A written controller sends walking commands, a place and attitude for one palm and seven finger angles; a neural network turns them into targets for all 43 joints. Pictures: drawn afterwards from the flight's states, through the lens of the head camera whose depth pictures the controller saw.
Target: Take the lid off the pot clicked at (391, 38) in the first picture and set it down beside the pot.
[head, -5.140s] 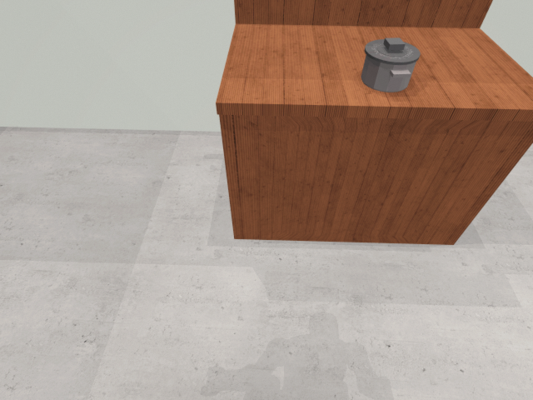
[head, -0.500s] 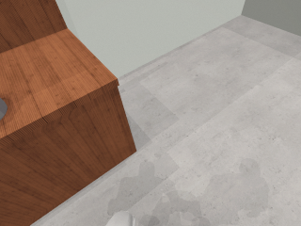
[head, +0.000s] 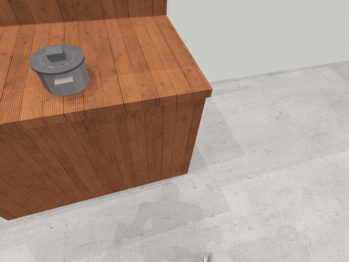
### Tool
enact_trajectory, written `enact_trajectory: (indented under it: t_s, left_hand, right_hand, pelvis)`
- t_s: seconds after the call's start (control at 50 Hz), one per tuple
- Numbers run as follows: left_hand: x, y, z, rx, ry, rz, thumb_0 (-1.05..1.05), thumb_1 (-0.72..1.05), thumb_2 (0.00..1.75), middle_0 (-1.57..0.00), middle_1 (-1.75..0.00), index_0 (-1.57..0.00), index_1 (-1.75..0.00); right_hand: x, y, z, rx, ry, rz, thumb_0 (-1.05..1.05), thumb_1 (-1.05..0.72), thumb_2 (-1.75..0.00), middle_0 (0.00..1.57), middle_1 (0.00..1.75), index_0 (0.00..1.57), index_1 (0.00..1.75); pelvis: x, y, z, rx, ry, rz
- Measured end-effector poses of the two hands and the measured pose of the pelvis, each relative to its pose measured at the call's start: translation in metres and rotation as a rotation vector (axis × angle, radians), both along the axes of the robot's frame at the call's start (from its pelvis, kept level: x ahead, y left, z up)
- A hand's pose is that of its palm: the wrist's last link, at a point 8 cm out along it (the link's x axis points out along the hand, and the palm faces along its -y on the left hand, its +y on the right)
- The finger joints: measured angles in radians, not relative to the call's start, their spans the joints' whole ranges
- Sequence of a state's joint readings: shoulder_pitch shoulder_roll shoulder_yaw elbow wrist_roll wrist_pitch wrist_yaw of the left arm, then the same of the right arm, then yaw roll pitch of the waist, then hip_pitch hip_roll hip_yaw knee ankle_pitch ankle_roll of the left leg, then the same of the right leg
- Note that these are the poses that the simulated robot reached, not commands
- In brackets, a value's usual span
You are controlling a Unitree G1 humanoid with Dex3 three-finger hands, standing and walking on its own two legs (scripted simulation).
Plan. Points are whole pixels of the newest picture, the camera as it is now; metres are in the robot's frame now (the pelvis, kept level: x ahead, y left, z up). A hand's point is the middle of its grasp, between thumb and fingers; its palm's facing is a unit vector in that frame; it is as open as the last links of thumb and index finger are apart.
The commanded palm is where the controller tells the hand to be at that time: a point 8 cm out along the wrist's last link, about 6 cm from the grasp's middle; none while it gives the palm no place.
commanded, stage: turn to face it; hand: left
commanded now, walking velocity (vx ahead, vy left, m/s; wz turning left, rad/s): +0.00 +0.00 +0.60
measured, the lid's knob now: (55, 52) +0.66 +0.43 +0.08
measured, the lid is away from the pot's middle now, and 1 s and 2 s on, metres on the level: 0.00 0.00 0.00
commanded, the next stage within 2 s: take the last steps up to it in 0.54 s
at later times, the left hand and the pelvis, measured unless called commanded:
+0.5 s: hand out of the picture +0.05 +0.15 -0.13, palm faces +0.27 -0.91 -0.30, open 7.4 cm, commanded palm none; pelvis +0.00 -0.06 +0.00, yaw +17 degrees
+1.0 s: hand out of the picture -0.09 +0.18 -0.18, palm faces +0.47 -0.86 -0.20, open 7.4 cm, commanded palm none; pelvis +0.01 +0.00 +0.00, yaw +24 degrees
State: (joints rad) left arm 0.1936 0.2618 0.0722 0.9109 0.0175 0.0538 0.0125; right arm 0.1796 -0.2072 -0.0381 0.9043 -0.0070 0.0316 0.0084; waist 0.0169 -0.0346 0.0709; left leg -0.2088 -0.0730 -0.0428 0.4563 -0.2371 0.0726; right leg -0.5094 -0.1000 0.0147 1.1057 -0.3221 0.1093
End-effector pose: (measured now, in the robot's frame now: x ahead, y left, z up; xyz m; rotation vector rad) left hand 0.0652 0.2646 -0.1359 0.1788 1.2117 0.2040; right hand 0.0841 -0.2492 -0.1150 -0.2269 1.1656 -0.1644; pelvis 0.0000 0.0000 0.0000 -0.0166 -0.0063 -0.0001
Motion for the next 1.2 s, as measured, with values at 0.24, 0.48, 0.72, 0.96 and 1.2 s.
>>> enact_trajectory:
  t_s: [0.24,0.48,0.72,0.96,1.2]
  left_hand:
    - [0.041,-0.029,0.026,0.060,-0.139,0.031,0.01,0.91,0.90,-0.20,-0.30,-0.20,-0.30]
    - [-0.025,-0.072,0.038,0.082,-0.099,0.180,0.01,0.90,0.90,-0.20,-0.30,-0.21,-0.30]
    - [-0.162,-0.086,0.010,-0.004,0.127,0.401,0.01,0.90,0.90,-0.20,-0.30,-0.21,-0.30]
    - [-0.201,-0.054,-0.010,-0.096,0.190,0.480,0.01,0.91,0.90,-0.19,-0.30,-0.20,-0.30]
    - [-0.059,-0.008,-0.004,-0.063,0.050,0.392,0.01,0.91,0.90,-0.19,-0.30,-0.20,-0.30]
  right_hand:
    - [-0.051,-0.029,-0.032,0.043,0.189,0.000,0.01,-0.91,-0.90,0.20,0.30,0.20,0.30]
    - [-0.002,-0.062,-0.038,0.069,0.175,0.139,0.01,-0.91,-0.90,0.20,0.30,0.20,0.30]
    - [0.082,-0.006,-0.021,0.037,0.049,0.362,0.01,-0.91,-0.90,0.19,0.30,0.19,0.30]
    - [0.067,0.059,-0.006,0.027,0.010,0.434,0.00,-0.91,-0.90,0.20,0.30,0.20,0.30]
    - [-0.001,0.042,-0.029,0.023,0.328,0.278,0.00,-0.91,-0.90,0.20,0.30,0.20,0.30]
  pelvis:
    - [0.003,-0.030,-0.005,0.021,0.015,0.137]
    - [0.004,-0.064,0.003,0.062,-0.003,0.282]
    - [-0.011,-0.051,0.001,0.046,0.006,0.361]
    - [-0.001,-0.003,0.001,0.013,-0.016,0.420]
    - [0.065,0.024,-0.005,0.043,0.003,0.424]
